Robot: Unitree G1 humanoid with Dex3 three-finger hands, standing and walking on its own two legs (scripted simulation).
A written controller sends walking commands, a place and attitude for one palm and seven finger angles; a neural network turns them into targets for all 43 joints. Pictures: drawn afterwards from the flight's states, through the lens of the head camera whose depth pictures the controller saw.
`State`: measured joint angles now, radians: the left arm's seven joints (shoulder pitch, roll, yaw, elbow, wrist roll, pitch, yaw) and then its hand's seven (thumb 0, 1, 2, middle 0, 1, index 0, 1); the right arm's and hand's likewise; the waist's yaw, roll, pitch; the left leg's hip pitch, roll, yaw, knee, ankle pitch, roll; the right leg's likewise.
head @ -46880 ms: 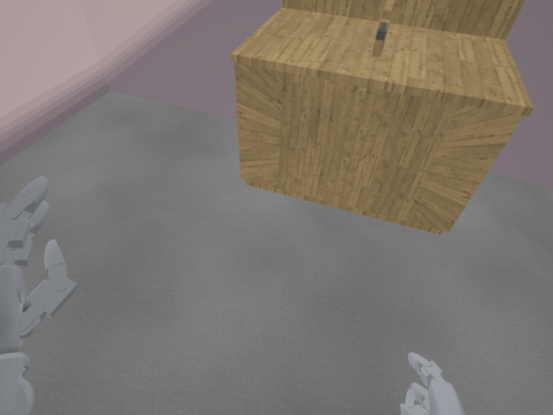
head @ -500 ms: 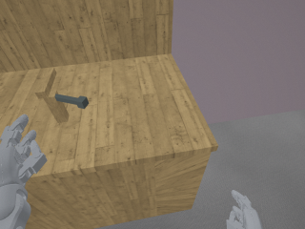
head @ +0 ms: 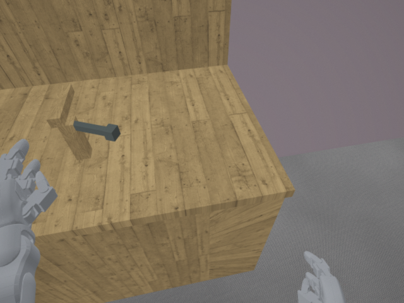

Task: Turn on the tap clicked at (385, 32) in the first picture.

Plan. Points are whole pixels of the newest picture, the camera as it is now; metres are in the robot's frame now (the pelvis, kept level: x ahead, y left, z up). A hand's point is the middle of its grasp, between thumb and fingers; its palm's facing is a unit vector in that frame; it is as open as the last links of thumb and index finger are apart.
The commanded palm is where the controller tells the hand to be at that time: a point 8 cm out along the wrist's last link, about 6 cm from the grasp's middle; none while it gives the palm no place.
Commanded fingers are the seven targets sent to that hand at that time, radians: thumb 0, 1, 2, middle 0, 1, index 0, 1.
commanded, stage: reach beside the lever's end, fingers flat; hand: left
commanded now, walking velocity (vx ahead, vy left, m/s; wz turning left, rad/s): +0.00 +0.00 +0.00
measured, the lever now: (111, 132) +0.45 +0.27 +0.09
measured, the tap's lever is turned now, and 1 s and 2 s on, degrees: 64 64 64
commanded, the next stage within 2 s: push the lever round in 1.46 s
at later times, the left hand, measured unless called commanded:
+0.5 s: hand (34, 181) +0.29 +0.35 +0.10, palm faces +0.53 -0.84 -0.11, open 7.7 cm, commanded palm +0.25 +0.39 +0.10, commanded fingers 0.00 0.90 0.90 -0.15 -0.16 -0.15 -0.16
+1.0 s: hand (41, 163) +0.34 +0.38 +0.09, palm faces +0.49 -0.86 -0.12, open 7.8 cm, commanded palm +0.28 +0.42 +0.08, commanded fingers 0.00 0.90 0.90 -0.15 -0.15 -0.15 -0.15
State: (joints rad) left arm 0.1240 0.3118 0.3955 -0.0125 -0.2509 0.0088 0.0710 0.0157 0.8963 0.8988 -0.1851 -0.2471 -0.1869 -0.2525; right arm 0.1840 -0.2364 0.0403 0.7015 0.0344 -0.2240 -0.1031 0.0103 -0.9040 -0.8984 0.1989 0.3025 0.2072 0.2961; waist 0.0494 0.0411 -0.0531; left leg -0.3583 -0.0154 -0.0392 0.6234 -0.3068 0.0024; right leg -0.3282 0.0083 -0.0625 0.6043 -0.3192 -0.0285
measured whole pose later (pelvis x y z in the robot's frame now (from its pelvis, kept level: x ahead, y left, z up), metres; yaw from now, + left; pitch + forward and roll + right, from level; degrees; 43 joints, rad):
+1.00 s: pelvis +0.00 +0.01 -0.01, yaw -1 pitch +10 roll -2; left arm -0.25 0.56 0.63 0.65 -0.21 -0.20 -0.15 0.02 0.90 0.90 -0.15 -0.15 -0.15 -0.15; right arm 0.32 -0.29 0.01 0.70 0.03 -0.10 -0.08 0.01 -0.91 -0.90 0.20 0.30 0.21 0.30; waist -0.03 0.03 -0.09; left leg -0.56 0.01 -0.03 0.75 -0.36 0.02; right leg -0.51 0.03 -0.06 0.68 -0.34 -0.02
